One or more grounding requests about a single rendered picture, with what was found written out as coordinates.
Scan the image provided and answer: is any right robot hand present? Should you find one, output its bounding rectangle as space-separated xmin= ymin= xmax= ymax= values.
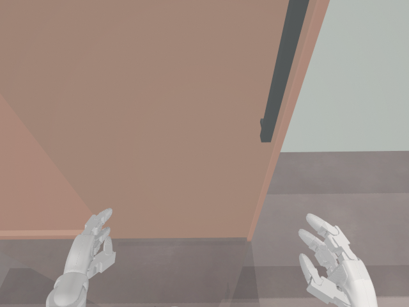
xmin=298 ymin=213 xmax=378 ymax=307

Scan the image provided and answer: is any left robot hand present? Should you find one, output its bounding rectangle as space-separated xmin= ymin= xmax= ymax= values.
xmin=63 ymin=208 xmax=116 ymax=279

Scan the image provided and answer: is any handle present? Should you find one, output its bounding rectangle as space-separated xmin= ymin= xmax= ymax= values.
xmin=260 ymin=0 xmax=309 ymax=143

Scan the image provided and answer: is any left robot forearm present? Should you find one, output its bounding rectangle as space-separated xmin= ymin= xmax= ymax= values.
xmin=46 ymin=272 xmax=89 ymax=307

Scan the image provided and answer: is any wardrobe door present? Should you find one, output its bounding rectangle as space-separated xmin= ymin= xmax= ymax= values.
xmin=0 ymin=0 xmax=317 ymax=239
xmin=0 ymin=94 xmax=104 ymax=231

